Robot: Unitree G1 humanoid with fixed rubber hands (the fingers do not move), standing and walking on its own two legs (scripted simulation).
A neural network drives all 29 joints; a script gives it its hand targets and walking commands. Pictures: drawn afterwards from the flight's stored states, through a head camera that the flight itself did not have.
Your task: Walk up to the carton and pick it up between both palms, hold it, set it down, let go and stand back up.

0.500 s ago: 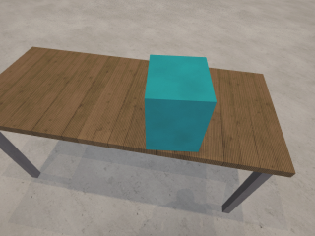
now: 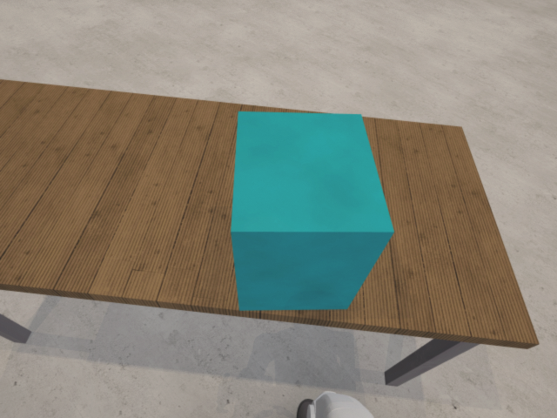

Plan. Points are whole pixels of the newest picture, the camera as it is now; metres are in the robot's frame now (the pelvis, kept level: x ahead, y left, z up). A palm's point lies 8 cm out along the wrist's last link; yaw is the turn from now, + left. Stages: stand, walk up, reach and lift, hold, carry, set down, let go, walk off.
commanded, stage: walk up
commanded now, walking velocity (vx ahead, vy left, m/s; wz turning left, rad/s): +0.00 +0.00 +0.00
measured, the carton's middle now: (296, 217) +0.41 -0.04 +0.00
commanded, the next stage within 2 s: none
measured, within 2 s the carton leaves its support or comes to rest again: neither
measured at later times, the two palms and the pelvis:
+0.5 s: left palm out of the picture +0.05 +0.22 -0.14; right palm out of the picture +0.04 -0.20 -0.13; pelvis +0.05 +0.01 +0.01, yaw +2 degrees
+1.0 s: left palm out of the picture +0.05 +0.21 -0.14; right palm out of the picture +0.05 -0.20 -0.14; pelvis +0.08 +0.01 +0.01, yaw +2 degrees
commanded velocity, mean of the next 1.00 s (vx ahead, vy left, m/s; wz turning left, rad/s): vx -0.02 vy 0.00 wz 0.00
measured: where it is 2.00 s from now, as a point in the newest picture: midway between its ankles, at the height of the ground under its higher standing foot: outside the picture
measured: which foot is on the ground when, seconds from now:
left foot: down 0.00-0.04, up 0.06-0.30, down 0.32-1.00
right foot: up 0.00-0.00, down 0.02-1.00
